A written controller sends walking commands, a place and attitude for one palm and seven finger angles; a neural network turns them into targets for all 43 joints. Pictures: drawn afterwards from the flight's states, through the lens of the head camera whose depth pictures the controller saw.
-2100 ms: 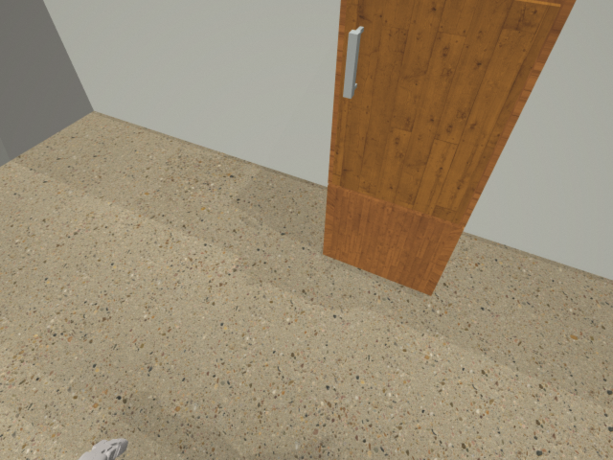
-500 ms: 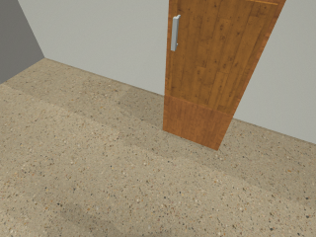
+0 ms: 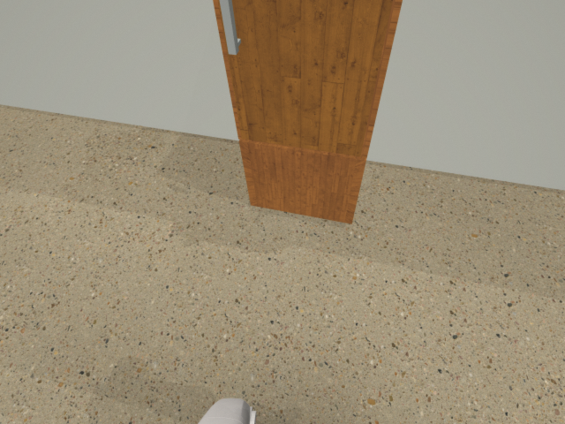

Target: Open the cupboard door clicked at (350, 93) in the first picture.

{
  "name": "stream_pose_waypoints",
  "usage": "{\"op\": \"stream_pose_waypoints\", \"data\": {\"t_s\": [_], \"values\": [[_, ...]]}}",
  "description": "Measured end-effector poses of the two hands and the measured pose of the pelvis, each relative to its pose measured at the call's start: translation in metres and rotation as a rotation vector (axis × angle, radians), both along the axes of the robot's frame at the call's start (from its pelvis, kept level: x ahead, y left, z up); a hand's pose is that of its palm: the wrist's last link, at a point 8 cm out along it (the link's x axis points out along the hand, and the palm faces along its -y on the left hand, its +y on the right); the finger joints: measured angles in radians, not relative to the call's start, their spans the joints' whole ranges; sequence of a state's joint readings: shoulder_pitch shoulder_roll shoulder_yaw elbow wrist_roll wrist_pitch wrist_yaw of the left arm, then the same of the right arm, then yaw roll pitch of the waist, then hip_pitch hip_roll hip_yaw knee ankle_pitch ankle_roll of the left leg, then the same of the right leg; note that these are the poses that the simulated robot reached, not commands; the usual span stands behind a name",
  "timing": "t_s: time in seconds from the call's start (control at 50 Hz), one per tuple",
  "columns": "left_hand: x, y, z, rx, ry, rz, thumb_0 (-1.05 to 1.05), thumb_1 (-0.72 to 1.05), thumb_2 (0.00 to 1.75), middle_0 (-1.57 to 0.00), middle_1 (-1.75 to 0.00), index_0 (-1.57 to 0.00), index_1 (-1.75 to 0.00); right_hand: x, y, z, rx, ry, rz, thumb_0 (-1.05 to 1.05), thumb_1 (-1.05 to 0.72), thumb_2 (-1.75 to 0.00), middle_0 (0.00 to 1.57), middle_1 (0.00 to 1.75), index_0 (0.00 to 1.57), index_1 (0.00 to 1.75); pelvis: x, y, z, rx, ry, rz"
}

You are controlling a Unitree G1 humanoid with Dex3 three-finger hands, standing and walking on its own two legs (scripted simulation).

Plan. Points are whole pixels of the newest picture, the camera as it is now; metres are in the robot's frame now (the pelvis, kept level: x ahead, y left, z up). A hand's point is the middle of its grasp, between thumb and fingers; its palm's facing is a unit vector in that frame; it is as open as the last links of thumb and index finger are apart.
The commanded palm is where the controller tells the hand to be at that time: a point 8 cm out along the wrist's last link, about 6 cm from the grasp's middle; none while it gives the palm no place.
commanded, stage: turn to face it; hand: left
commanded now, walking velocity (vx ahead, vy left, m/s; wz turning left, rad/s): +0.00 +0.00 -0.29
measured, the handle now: (231, 18) +0.97 +0.21 +0.08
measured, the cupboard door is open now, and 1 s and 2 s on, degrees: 0 0 0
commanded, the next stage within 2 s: take the last steps up to it in 0.18 s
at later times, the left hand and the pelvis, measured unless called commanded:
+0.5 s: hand out of the picture +0.08 +0.25 -0.17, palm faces -0.11 -0.97 -0.20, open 7.4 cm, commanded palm none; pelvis +0.00 +0.06 +0.01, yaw -9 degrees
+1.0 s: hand out of the picture +0.08 +0.24 -0.17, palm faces -0.02 -0.99 -0.17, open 7.3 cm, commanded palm none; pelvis +0.12 +0.07 +0.00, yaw -5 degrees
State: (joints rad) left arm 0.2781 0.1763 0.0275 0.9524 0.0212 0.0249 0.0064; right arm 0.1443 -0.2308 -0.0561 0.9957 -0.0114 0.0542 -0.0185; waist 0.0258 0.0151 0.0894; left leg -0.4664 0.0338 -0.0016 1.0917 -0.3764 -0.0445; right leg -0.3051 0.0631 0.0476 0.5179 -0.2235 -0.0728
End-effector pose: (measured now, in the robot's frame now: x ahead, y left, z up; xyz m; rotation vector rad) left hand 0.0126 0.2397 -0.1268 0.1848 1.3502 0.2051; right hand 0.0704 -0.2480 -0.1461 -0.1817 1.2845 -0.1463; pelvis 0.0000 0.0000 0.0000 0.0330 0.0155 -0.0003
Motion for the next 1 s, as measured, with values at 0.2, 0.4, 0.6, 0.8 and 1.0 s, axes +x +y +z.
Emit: {"op": "stream_pose_waypoints", "data": {"t_s": [0.2,0.4,0.6,0.8,1.0], "values": [[0.021,0.02,-0.005,-0.018,-0.05,-0.057,0.01,0.9,0.9,-0.21,-0.3,-0.2,-0.3,-0.014,0.013,0.016,-0.046,-0.048,-0.073,0.0,-0.91,-0.9,0.2,0.3,0.2,0.29,-0.005,0.02,0.003,-0.022,0.017,-0.068],[0.052,0.061,-0.016,-0.047,-0.1,-0.138,0.01,0.91,0.9,-0.2,-0.3,-0.2,-0.29,-0.058,0.06,0.028,-0.062,-0.081,-0.141,0.0,-0.91,-0.9,0.2,0.3,0.2,0.3,-0.009,0.056,0.002,-0.048,-0.008,-0.13],[0.084,0.048,-0.006,-0.057,-0.079,-0.23,0.01,0.91,0.9,-0.2,-0.3,-0.2,-0.29,-0.137,0.091,0.012,0.024,0.12,-0.269,0.0,-0.91,-0.9,0.21,0.3,0.21,0.3,0.015,0.056,0.005,-0.037,-0.009,-0.171],[0.106,0.023,-0.004,-0.036,-0.141,-0.138,0.0,0.93,0.9,-0.21,-0.3,-0.2,-0.29,-0.135,0.084,0.0,0.097,0.309,-0.245,0.0,-0.91,-0.9,0.2,0.3,0.2,0.29,0.057,0.038,-0.001,-0.033,-0.028,-0.12],[0.067,0.048,-0.015,-0.085,0.116,-0.037,0.0,0.92,0.9,-0.2,-0.3,-0.2,-0.29,0.048,0.073,0.012,0.021,0.032,-0.138,0.0,-0.91,-0.9,0.2,0.3,0.2,0.29,0.125,0.07,0.001,-0.052,-0.017,-0.089]]}}
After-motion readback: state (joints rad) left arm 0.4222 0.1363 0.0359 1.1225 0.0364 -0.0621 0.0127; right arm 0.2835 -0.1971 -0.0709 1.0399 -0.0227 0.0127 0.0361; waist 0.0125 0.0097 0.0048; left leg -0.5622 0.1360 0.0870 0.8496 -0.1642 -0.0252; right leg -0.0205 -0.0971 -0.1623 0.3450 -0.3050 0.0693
